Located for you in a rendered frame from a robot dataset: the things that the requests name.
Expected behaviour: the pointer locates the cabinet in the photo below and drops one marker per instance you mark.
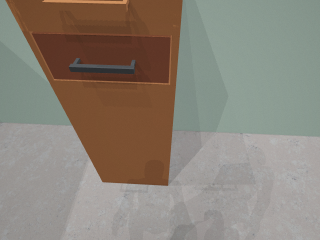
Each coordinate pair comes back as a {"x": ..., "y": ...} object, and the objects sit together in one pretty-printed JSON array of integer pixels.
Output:
[{"x": 125, "y": 127}]

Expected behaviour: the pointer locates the handle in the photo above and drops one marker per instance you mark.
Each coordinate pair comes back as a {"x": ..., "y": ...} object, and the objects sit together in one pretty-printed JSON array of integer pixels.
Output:
[
  {"x": 98, "y": 68},
  {"x": 85, "y": 5}
]

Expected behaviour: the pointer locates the drawer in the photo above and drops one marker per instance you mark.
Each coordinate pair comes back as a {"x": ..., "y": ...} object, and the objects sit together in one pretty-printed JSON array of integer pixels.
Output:
[{"x": 150, "y": 52}]

